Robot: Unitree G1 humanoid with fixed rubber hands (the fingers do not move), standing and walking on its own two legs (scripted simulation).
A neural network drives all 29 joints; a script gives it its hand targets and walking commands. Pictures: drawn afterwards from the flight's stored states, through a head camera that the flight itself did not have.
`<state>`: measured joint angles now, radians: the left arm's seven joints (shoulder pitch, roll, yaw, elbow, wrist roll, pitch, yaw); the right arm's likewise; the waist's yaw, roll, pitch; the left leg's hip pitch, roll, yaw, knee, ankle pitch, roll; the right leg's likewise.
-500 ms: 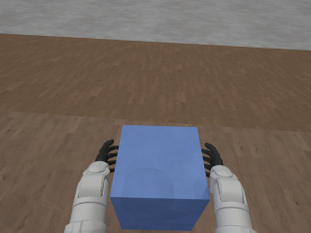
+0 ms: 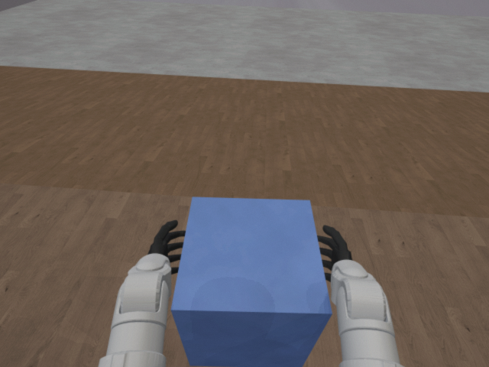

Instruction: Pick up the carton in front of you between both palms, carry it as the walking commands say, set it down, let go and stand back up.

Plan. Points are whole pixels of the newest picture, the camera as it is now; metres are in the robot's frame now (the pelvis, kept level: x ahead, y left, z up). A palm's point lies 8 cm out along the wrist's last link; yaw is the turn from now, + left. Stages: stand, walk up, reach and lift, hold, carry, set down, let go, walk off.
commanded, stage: hold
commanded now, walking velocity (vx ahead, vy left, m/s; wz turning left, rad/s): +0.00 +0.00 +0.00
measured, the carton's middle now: (248, 285) +0.29 +0.00 -0.02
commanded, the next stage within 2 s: carry in 0.28 s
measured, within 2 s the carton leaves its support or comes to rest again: neither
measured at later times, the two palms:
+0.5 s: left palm (153, 240) +0.31 +0.17 +0.07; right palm (330, 240) +0.32 -0.13 +0.07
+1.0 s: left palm (156, 158) +0.53 +0.21 +0.08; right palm (290, 156) +0.55 -0.09 +0.08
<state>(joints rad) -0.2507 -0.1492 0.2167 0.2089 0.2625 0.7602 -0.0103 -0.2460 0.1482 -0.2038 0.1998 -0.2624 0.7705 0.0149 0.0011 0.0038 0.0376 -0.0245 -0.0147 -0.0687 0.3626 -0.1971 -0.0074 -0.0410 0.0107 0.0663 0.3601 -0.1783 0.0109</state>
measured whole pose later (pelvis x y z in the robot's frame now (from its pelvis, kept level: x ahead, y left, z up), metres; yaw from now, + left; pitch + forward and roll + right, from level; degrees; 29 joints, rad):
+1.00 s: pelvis +0.27 +0.04 -0.02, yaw +1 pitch +4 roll +1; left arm -0.18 -0.13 0.13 -0.39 0.10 1.24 0.10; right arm -0.20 0.14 -0.11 -0.34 -0.09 1.22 -0.09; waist 0.02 -0.05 -0.13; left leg -0.45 0.04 0.24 0.56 -0.15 0.06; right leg -0.11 -0.13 -0.14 0.62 -0.48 0.05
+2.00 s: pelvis +0.95 +0.07 -0.02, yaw +1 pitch +3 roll +0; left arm -0.27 -0.10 0.16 -0.34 0.09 1.25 0.09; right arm -0.27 0.15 -0.13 -0.32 -0.10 1.24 -0.10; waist -0.03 -0.03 -0.04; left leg -0.44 0.04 0.26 0.58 -0.20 0.10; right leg -0.32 -0.06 -0.05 1.22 -0.44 -0.02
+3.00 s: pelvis +1.63 +0.08 -0.07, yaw +2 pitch +5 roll -2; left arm -0.72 0.01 0.21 0.15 0.05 1.21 0.13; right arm -0.69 0.02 -0.24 0.11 -0.06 1.22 -0.13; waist -0.02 0.01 0.02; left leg -0.41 -0.06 0.11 0.60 -0.13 0.16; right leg -0.54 0.01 0.00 1.24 -0.43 -0.04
